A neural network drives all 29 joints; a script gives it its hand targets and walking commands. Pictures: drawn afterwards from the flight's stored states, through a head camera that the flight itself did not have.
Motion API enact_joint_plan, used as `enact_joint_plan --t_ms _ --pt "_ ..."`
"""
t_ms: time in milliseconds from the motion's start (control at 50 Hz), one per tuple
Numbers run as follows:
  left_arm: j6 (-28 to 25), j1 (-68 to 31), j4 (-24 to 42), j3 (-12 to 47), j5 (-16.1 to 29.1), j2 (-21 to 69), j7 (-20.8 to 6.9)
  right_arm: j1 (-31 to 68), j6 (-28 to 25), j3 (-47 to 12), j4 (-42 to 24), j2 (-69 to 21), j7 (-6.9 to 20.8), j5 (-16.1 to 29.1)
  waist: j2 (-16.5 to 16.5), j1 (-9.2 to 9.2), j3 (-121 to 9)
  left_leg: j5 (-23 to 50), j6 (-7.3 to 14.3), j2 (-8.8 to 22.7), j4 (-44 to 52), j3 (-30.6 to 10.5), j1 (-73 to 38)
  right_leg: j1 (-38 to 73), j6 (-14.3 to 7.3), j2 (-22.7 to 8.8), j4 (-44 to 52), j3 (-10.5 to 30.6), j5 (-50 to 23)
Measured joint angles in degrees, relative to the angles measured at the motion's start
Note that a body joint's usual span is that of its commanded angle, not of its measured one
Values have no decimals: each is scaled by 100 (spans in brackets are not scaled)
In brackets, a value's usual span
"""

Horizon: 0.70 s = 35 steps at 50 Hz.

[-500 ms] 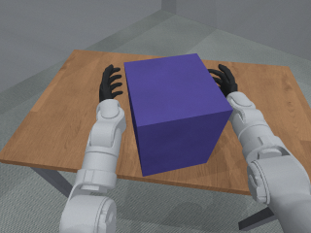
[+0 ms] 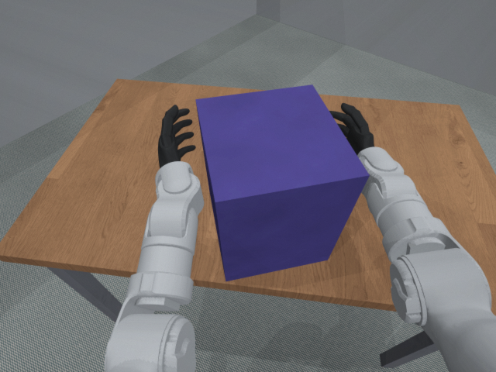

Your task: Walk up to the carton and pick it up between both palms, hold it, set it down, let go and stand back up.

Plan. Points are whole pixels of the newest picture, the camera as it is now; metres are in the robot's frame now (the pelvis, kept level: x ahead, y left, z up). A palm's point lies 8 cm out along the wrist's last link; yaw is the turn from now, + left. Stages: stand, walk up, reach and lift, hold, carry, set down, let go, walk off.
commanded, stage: reach and lift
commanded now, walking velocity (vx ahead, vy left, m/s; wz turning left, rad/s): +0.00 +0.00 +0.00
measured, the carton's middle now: (267, 186) +0.40 +0.04 +0.06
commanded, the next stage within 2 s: none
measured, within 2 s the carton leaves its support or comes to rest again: leaves its support in 0.94 s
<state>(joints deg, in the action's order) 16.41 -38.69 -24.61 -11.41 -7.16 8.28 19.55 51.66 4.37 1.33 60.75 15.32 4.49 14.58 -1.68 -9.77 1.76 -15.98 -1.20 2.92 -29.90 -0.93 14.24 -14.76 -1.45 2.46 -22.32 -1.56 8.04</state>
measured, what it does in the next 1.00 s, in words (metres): stands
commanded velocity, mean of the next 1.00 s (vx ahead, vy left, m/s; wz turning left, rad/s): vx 0.00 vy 0.00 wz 0.00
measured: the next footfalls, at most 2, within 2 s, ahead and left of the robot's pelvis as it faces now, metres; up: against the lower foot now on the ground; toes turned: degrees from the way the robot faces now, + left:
none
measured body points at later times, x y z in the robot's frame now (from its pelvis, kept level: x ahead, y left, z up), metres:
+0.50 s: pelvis +0.00 +0.00 +0.00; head +0.02 +0.00 +0.45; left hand +0.38 +0.19 +0.14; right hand +0.46 -0.10 +0.12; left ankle +0.00 +0.13 -0.74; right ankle +0.04 -0.11 -0.74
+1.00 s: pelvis +0.00 +0.00 +0.00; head +0.00 +0.01 +0.45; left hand +0.39 +0.19 +0.15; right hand +0.44 -0.10 +0.12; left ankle +0.00 +0.13 -0.74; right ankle +0.04 -0.11 -0.74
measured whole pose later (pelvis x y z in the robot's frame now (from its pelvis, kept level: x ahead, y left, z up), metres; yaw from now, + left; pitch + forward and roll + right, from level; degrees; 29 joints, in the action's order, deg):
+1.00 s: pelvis +0.00 +0.00 +0.00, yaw +0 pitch +1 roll -2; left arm 19.7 -38.7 -24.6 -18.2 -8.8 6.8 13.3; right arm 49.0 6.7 6.0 57.2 6.9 -1.4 7.4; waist -1.7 -4.9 -1.3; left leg -14.7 -1.2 2.9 -28.0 -1.0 14.2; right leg -13.9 -1.4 2.5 -18.7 -1.6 5.8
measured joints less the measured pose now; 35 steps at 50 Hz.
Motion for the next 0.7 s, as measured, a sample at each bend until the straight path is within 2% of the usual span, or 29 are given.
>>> enact_joint_plan --t_ms 60,140,400,620,700 --pt "-69 -1 -1 -369 -393 197 -93 2 -21 304 1 -206 229 -378 0 66 -58 21 0 0 48 0 0 -2 0 0 43 0 -17" --pt "-90 -1 -1 -597 -636 255 -272 2 -75 470 12 -329 235 -694 0 99 -102 62 0 0 118 0 0 -9 0 1 96 0 -48" --pt "-115 -1 -2 -668 -650 256 -319 -1 -154 471 15 -392 129 -713 0 126 -116 113 0 0 191 -1 0 -1 0 2 183 0 -106" --pt "-51 0 -3 -683 -639 148 -429 -32 -176 471 16 -526 -87 -713 0 298 -125 123 0 0 192 -5 0 72 0 4 334 0 -196" --pt "6 0 -3 -684 -502 81 -467 -71 -170 471 16 -602 -190 -713 0 337 -173 121 0 0 192 -6 -1 83 0 5 356 0 -207"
